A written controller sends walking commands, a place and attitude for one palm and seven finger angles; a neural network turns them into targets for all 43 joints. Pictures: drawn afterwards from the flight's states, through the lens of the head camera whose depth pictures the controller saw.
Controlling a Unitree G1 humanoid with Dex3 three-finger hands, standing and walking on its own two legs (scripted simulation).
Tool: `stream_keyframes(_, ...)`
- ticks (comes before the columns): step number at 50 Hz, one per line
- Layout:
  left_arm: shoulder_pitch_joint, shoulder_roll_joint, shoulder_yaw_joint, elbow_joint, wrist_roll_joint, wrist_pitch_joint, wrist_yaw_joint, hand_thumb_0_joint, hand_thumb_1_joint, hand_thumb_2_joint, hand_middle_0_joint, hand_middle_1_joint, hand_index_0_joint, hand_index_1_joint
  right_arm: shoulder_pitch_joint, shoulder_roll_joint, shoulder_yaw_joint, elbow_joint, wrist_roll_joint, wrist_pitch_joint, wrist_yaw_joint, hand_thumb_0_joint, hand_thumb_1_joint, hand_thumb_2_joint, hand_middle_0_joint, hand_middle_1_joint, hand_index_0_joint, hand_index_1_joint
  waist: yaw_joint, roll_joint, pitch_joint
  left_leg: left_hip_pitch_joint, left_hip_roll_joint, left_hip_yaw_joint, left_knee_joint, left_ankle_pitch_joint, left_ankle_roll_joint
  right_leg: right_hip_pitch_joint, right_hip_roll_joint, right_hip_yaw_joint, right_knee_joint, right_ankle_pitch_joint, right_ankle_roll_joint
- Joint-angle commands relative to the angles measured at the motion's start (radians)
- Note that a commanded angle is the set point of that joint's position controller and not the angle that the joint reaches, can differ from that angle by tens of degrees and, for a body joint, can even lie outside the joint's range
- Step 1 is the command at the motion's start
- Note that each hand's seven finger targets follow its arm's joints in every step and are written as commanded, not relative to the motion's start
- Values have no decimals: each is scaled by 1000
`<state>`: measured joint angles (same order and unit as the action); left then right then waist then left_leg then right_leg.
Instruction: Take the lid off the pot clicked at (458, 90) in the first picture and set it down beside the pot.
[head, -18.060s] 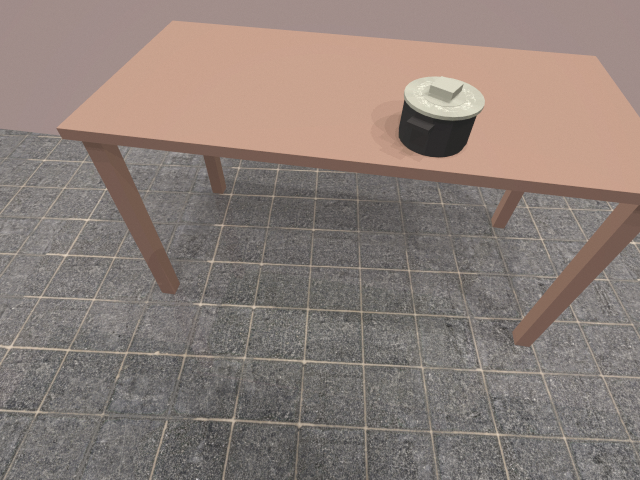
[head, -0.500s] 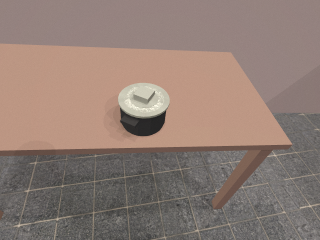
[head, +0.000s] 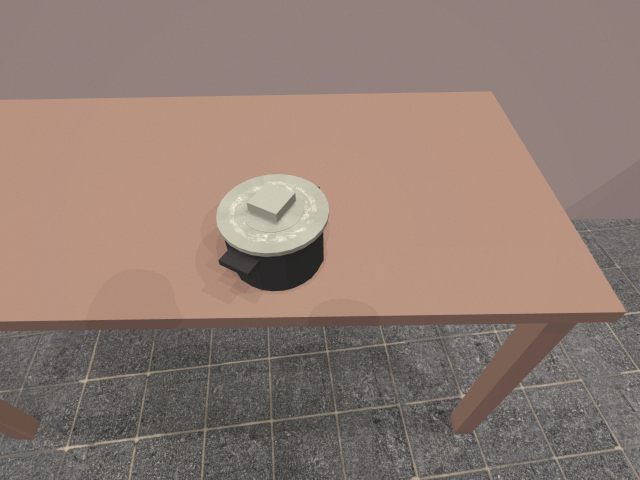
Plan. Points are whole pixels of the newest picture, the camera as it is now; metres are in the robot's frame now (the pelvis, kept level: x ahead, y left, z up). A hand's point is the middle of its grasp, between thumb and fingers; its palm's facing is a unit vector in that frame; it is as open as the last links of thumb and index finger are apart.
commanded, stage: look again from close up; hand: left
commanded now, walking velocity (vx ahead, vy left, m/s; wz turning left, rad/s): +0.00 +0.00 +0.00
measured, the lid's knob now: (271, 201) +0.47 +0.10 +0.09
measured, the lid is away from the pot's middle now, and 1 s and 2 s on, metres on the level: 0.00 0.00 0.00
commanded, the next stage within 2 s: lift the closed hand beside the body in 1.54 s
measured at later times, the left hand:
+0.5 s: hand out of the picture +0.00 +0.17 -0.17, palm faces +0.04 -0.98 -0.19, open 7.3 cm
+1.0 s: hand out of the picture -0.04 +0.18 -0.17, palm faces +0.05 -0.99 -0.16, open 7.3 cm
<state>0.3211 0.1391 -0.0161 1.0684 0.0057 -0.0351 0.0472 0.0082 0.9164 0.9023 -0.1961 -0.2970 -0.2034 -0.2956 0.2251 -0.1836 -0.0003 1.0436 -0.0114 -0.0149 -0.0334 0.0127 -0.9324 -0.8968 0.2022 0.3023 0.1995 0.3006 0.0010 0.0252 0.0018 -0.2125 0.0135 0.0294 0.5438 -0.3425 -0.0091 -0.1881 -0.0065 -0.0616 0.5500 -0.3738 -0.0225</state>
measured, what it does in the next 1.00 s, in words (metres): stands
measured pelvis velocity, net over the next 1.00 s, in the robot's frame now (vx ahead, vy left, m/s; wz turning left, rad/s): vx -0.03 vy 0.02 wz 0.01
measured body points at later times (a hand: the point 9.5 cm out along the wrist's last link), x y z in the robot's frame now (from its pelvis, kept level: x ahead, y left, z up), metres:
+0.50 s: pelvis -0.01 +0.00 +0.01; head +0.01 +0.01 +0.46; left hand -0.01 +0.22 -0.15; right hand +0.01 -0.23 -0.15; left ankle -0.04 +0.12 -0.73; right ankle -0.05 -0.10 -0.73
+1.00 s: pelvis -0.03 +0.02 +0.01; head -0.02 +0.03 +0.46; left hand -0.04 +0.24 -0.16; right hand -0.04 -0.18 -0.15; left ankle -0.04 +0.12 -0.73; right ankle -0.05 -0.10 -0.73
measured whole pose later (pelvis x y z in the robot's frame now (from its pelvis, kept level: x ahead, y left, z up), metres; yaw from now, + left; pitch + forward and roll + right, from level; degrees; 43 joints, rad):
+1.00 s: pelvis -0.03 +0.02 +0.01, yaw +0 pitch -1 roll +0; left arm 0.32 0.14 -0.01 1.09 0.01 -0.02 0.04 0.01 0.91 0.90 -0.20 -0.30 -0.20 -0.30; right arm 0.31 -0.11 0.01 1.14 -0.01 -0.02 -0.03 0.01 -0.92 -0.90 0.20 0.30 0.20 0.30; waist 0.01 -0.02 0.04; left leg -0.17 -0.01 0.03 0.45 -0.26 0.02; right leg -0.14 -0.03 -0.06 0.44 -0.28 0.01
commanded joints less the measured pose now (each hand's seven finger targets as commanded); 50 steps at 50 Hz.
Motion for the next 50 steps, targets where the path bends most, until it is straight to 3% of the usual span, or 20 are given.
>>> stream_keyframes(1, 74, 144, 27, -29, 4, -17, 9, 0, 900, 900, -200, -300, -200, -300, 61, -59, -8, -13, 5, -10, -1, 0, -900, -900, 200, 300, 200, 300, -15, -76, -31, 48, 67, -52, -44, 355, 19, 61, -141, 119, -80, 718, -15)
stream_keyframes(8, 72, 146, 33, -37, 5, -3, 8, 0, 900, 900, -200, -300, -200, -300, 38, -50, -7, -6, 5, -4, -5, 0, -900, -900, 200, 300, 200, 300, -4, -42, 13, 43, 69, -51, -68, 330, 16, 55, -130, 113, -122, 621, 1)
stream_keyframes(11, 81, 143, 32, -30, 5, -5, 9, 0, 900, 900, -200, -300, -200, -300, 39, -44, -5, 4, 7, -4, -6, 0, -900, -900, 200, 300, 200, 300, -1, -51, 2, 46, 71, -50, -75, 339, 15, 80, -135, 110, -126, 662, 4)
stream_keyframes(18, 62, 138, 31, -37, 3, 4, 3, 0, 900, 900, -200, -300, -200, -300, 51, -47, -2, 18, 5, -5, -6, 0, -900, -900, 200, 300, 200, 300, 4, -19, 38, 46, 76, -67, -111, 331, 19, 55, -122, 98, -154, 502, -1)
stream_keyframes(24, 56, 135, 26, -33, 2, 7, -2, 0, 900, 900, -200, -300, -200, -300, 70, -47, 1, 32, 4, -8, -2, 0, -900, -900, 200, 300, 200, 300, 6, -29, 58, 37, 78, -80, -141, 291, 25, 39, -119, 91, -175, 370, -12)
stream_keyframes(25, 57, 134, 26, -30, 3, 7, -2, 0, 900, 900, -200, -300, -200, -300, 75, -44, 1, 37, 5, -9, -1, 0, -900, -900, 200, 300, 200, 300, 8, -7, 60, 36, 77, -80, -147, 291, 26, 39, -119, 90, -177, 356, -14)
stream_keyframes(27, 58, 140, 26, -29, 0, 7, -4, 0, 900, 900, -200, -300, -200, -300, 86, -42, 2, 41, 4, -12, -1, 0, -900, -900, 200, 300, 200, 300, 11, -27, 45, 41, 82, -86, -154, 303, 30, 52, -115, 80, -175, 347, -16)
stream_keyframes(41, 74, 105, 21, -6, 3, 9, -2, 0, 900, 900, -200, -300, -200, -300, 136, -23, -1, 74, 7, -17, 0, 0, -900, -900, 200, 300, 200, 300, 10, -5, 83, 29, 82, -102, -173, 284, 44, 12, -114, 76, -178, 254, -18)
stream_keyframes(42, 81, 109, 21, -7, 2, 10, -3, 0, 900, 900, -200, -300, -200, -300, 135, -21, -1, 71, 8, -17, 0, 0, -900, -900, 200, 300, 200, 300, 12, -31, 76, 32, 85, -102, -174, 279, 46, 17, -109, 71, -182, 249, -15)
stream_keyframes(47, 88, 100, 21, 1, 3, 11, -3, 0, 900, 900, -200, -300, -200, -300, 143, -15, -3, 75, 8, -18, 0, 0, -900, -900, 200, 300, 200, 300, 12, -29, 80, 29, 83, -106, -178, 269, 51, 8, -109, 69, -182, 232, -14)
stream_keyframes(50, 89, 93, 21, 4, 6, 12, -1, 0, 900, 900, -200, -300, -200, -300, 146, -15, -4, 75, 8, -17, -1, 0, -900, -900, 200, 300, 200, 300, 8, 0, 95, 17, 78, -106, -179, 251, 49, -4, -111, 75, -181, 214, -14)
